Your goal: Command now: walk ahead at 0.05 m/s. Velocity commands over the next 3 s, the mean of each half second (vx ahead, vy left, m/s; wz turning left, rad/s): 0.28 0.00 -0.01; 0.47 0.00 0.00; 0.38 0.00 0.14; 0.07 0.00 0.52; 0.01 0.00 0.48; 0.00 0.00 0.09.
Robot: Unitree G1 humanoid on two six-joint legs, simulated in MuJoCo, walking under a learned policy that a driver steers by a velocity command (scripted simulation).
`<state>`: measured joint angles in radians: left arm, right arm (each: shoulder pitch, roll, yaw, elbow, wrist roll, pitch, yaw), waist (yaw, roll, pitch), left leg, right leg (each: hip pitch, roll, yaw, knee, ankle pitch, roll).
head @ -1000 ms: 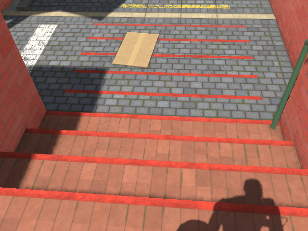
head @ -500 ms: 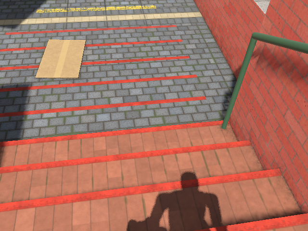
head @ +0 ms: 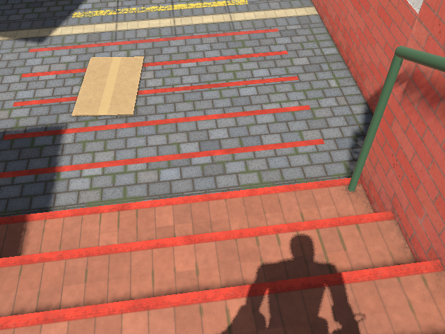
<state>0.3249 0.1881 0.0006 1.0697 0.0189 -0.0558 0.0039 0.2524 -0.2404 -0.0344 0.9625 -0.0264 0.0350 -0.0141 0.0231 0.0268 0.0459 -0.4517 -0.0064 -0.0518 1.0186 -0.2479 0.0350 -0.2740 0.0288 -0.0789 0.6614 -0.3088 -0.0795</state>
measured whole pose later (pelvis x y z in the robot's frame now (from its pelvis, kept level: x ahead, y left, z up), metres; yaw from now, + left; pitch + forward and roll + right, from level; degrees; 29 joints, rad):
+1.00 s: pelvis +0.33 +0.14 -0.20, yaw +0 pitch -1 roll -1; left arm 0.23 0.20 0.05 1.01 0.01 -0.08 -0.02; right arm 0.47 -0.20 -0.05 1.05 -0.03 -0.06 -0.01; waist -0.01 0.03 0.04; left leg -0.40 -0.06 -0.05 1.31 -0.48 0.07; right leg -0.34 0.05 -0.06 0.82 -0.48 -0.07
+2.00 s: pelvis +0.64 +0.14 -0.35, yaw +22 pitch +0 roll +1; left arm 0.31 0.24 0.04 0.81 0.04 0.00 0.01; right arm 0.10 -0.26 -0.06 0.71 -0.01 0.11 0.01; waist 0.01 0.01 0.07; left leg -0.60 -0.04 0.01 1.10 -0.29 0.04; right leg -0.32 -0.09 -0.17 0.69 -0.36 -0.03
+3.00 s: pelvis +0.61 +0.12 -0.33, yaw +37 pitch -2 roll +1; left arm 0.25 0.20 -0.02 0.83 0.02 0.02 0.00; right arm 0.22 -0.22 0.02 0.95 0.00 0.04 0.00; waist -0.01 0.01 0.02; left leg -0.21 -0.08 -0.10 0.34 -0.10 0.02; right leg -0.07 0.07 0.02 0.37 -0.27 -0.07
